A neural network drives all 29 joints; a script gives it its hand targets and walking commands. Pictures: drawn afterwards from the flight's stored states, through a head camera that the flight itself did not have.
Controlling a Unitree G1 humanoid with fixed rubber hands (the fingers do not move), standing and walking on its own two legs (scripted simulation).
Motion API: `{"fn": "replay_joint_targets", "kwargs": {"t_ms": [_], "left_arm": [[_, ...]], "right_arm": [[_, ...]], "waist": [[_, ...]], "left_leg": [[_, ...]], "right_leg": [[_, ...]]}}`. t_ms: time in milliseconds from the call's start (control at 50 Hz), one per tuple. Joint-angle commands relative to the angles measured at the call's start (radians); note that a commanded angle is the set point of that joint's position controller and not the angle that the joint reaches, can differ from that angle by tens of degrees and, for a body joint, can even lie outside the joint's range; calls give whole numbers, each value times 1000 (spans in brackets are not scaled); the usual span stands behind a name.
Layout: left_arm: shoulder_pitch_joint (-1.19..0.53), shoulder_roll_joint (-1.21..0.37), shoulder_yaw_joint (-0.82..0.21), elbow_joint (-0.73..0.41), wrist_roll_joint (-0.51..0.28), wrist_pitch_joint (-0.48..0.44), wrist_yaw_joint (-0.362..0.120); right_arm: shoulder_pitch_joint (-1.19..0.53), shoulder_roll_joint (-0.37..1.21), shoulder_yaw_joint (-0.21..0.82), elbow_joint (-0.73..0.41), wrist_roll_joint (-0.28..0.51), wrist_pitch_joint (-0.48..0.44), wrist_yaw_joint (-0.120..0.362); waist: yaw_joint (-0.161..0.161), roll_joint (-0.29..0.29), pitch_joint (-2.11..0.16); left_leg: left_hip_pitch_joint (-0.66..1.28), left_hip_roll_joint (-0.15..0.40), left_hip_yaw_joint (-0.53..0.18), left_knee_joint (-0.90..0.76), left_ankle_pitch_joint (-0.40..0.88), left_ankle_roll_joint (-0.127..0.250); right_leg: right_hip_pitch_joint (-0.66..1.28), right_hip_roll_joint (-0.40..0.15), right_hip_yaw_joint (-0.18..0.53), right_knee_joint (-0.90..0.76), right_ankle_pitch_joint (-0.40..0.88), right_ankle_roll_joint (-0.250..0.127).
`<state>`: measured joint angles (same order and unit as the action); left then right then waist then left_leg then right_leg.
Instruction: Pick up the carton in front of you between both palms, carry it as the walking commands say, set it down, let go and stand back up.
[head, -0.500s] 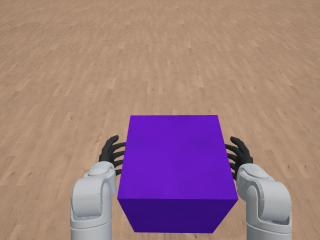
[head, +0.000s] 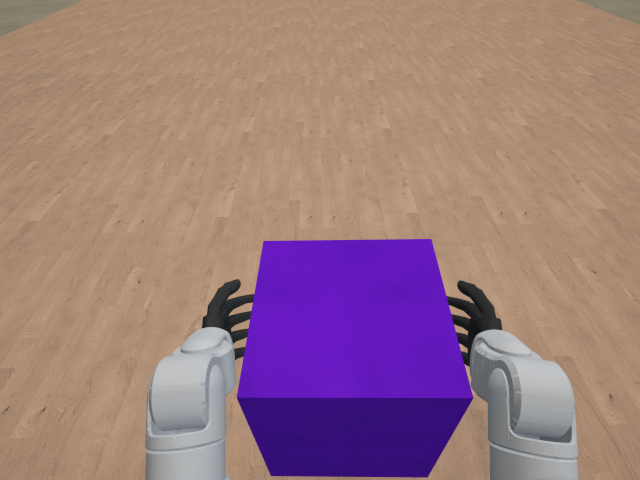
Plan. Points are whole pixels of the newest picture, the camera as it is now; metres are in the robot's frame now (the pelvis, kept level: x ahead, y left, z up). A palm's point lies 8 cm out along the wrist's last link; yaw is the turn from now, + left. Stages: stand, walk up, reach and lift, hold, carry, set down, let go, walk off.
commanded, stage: carry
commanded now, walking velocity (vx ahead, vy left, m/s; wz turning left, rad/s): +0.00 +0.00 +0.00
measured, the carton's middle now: (347, 362) +0.28 +0.00 +0.03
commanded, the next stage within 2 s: hold in 1.20 s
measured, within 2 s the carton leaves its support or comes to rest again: neither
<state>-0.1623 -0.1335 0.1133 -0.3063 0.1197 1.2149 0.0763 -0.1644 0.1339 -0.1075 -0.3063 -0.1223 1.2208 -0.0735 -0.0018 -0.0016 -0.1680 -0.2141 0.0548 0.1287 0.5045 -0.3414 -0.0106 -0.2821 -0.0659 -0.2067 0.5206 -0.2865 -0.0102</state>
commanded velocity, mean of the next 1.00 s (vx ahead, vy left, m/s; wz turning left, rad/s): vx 0.00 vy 0.00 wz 0.00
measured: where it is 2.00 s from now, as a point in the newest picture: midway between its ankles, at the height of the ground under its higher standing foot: outside the picture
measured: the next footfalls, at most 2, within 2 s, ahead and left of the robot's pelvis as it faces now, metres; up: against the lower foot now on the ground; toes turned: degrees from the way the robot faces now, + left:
none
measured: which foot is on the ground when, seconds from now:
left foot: down 0.00-1.00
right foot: down 0.00-1.00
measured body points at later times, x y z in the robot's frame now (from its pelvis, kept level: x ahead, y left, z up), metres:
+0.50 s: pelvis +0.00 +0.01 +0.00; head -0.03 +0.01 +0.45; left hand +0.27 +0.16 +0.06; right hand +0.27 -0.14 +0.06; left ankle -0.06 +0.11 -0.74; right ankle -0.02 -0.10 -0.74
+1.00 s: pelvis -0.04 +0.01 +0.00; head -0.06 +0.01 +0.45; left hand +0.27 +0.16 +0.03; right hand +0.27 -0.14 +0.03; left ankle -0.06 +0.11 -0.74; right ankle -0.02 -0.10 -0.74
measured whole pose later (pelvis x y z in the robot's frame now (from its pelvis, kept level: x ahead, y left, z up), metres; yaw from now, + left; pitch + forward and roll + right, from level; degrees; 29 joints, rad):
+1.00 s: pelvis -0.04 +0.01 +0.00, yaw +0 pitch +2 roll +0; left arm -0.26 -0.15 0.22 0.23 0.26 0.68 0.00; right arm -0.25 0.15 -0.21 0.23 -0.26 0.68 0.00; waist 0.00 0.00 -0.10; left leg -0.25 0.04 0.14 0.50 -0.29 0.02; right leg -0.31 -0.08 -0.19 0.50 -0.22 -0.01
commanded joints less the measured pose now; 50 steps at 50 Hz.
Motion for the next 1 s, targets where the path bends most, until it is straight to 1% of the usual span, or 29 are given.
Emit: {"fn": "replay_joint_targets", "kwargs": {"t_ms": [0, 80, 140, 260, 420, 520, 620, 800, 880, 940, 980], "left_arm": [[-401, -859, -697, 11, -384, 25, -246], [-472, -904, -713, -30, -410, 12, -247], [-460, -910, -716, -35, -409, 6, -245], [-419, -911, -726, 21, -380, -32, -252], [-420, -881, -704, 79, -323, -143, -253], [-396, -830, -642, 146, -264, -211, -249], [-402, -796, -563, 236, -193, -303, -247], [-493, -817, -402, 463, -75, -507, -258], [-532, -866, -391, 514, -62, -569, -269], [-530, -891, -412, 508, -73, -576, -274], [-514, -901, -441, 480, -91, -564, -274]], "right_arm": [[-399, 851, 679, 15, 382, 17, 249], [-470, 893, 695, -30, 405, 5, 249], [-459, 897, 700, -40, 403, 0, 246], [-422, 899, 712, 8, 375, -37, 250], [-423, 871, 689, 73, 318, -147, 253], [-402, 819, 634, 142, 261, -218, 248], [-409, 784, 556, 228, 189, -312, 246], [-502, 807, 402, 450, 75, -515, 255], [-543, 857, 392, 502, 62, -578, 265], [-542, 882, 413, 497, 72, -585, 269], [-526, 893, 440, 469, 89, -572, 270]], "waist": [[2, 42, -166], [2, 30, -186], [2, 22, -210], [2, 14, -204], [3, 11, -157], [2, 9, -133], [1, 7, -112], [2, 1, -123], [2, 0, -146], [3, 0, -164], [2, 1, -172]], "left_leg": [[50, 126, -70, 4, 753, 4], [60, 121, -70, 15, 719, 11], [70, 117, -71, 22, 689, 17], [63, 113, -73, 15, 632, 20], [38, 110, -82, -27, 488, 28], [21, 107, -86, -53, 401, 31], [-2, 105, -89, -77, 314, 35], [-21, 100, -94, -96, 222, 41], [-16, 98, -93, -92, 216, 43], [-9, 97, -91, -85, 228, 43], [-5, 98, -90, -81, 240, 42]], "right_leg": [[129, -103, 80, 31, 556, 15], [142, -105, 84, 38, 542, 11], [150, -106, 88, 46, 525, 7], [144, -108, 93, 38, 491, 7], [128, -114, 104, -7, 398, 3], [118, -115, 109, -35, 336, 1], [104, -115, 117, -61, 270, -1], [98, -115, 128, -83, 210, -8], [105, -115, 130, -83, 214, -10], [110, -115, 129, -80, 226, -10], [111, -116, 127, -78, 236, -9]]}}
